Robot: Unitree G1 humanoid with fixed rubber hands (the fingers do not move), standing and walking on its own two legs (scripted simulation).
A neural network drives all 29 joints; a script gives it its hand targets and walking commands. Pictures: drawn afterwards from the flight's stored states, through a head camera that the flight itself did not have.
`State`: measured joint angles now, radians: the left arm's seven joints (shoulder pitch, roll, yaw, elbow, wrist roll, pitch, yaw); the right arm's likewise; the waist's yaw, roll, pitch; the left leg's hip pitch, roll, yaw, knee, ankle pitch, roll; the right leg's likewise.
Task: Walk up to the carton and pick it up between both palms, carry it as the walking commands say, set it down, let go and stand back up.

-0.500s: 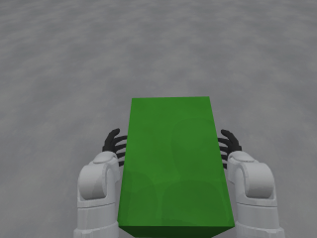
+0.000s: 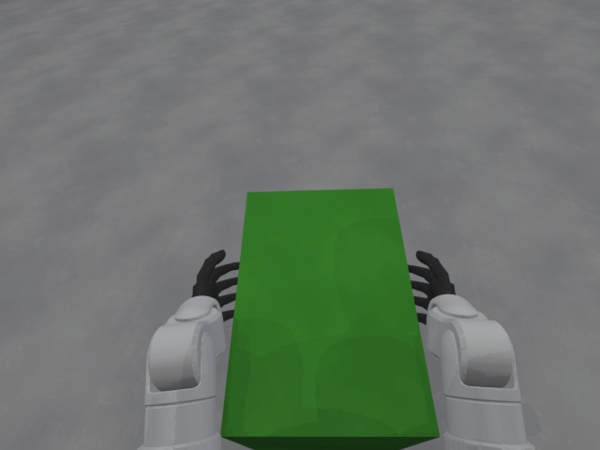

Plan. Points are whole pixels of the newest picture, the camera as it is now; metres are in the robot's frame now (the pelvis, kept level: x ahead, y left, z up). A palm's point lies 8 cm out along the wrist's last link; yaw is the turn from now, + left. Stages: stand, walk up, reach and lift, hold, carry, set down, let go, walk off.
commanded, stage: carry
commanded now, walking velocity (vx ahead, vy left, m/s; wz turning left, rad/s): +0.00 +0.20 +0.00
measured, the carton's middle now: (322, 323) +0.29 +0.00 +0.01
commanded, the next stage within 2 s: none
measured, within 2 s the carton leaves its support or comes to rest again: neither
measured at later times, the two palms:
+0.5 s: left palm (164, 340) +0.24 +0.19 +0.08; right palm (403, 322) +0.25 -0.10 +0.07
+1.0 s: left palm (149, 355) +0.21 +0.20 +0.08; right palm (402, 355) +0.21 -0.09 +0.07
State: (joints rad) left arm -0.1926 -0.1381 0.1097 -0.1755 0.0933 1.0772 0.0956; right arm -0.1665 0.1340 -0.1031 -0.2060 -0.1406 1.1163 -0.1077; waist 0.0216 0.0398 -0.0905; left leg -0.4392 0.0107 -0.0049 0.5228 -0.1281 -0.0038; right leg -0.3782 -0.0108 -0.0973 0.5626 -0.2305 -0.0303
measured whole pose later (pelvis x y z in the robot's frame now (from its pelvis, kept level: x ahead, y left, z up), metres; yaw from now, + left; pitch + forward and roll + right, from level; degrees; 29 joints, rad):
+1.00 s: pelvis -0.06 +0.06 +0.00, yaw +1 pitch +5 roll +2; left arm -0.19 -0.14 0.10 -0.31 0.08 1.18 0.10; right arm -0.15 0.13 -0.08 -0.34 -0.13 1.20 -0.12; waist 0.02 0.01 -0.06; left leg -0.55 -0.02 0.08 0.74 -0.34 0.00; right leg -0.34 -0.09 -0.11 0.59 -0.33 0.00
